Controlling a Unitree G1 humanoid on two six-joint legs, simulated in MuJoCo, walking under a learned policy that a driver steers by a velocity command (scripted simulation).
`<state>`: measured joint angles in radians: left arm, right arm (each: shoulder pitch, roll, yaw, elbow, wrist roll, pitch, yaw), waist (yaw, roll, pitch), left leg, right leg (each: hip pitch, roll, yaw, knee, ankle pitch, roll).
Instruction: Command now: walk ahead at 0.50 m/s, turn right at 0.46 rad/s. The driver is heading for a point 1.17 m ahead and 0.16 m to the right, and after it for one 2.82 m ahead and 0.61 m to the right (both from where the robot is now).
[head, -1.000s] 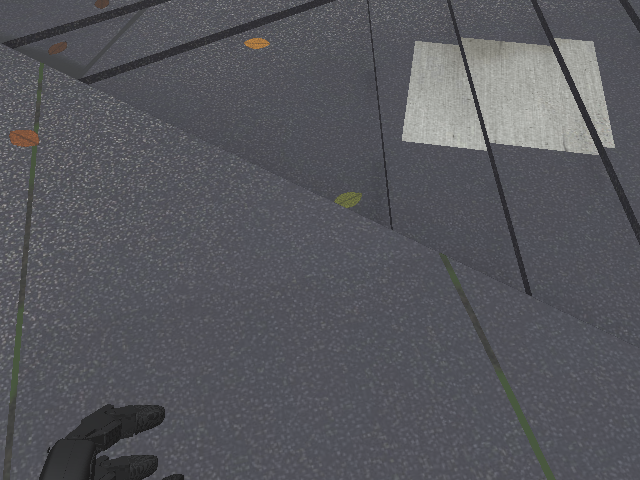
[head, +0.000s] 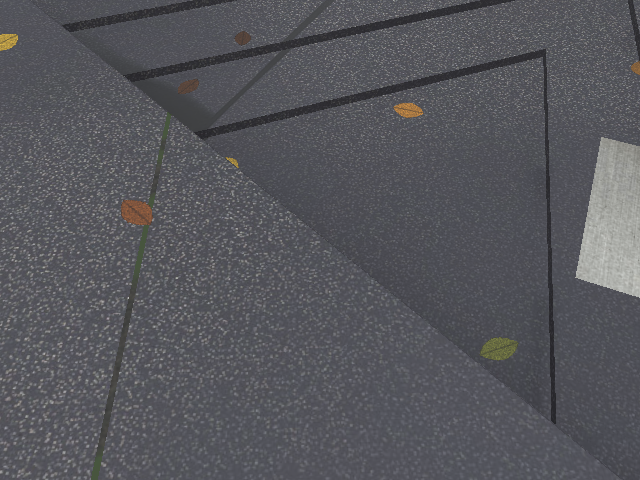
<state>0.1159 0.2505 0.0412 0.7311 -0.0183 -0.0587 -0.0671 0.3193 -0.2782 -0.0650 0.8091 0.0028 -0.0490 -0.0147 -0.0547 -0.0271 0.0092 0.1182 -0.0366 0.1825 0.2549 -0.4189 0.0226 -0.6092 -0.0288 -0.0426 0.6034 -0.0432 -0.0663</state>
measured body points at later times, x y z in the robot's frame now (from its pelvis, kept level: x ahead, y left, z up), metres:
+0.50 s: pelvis +0.31 -0.01 +0.00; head +0.33 -0.02 +0.45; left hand +0.43 +0.25 -0.11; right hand +0.42 -0.29 -0.09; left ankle +0.44 +0.08 -0.73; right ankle +0.16 -0.09 -0.72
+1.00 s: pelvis +0.56 -0.11 +0.00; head +0.58 -0.12 +0.45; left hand +0.86 +0.00 -0.07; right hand +0.43 -0.34 -0.14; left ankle +0.45 +0.07 -0.72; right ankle +0.63 -0.24 -0.73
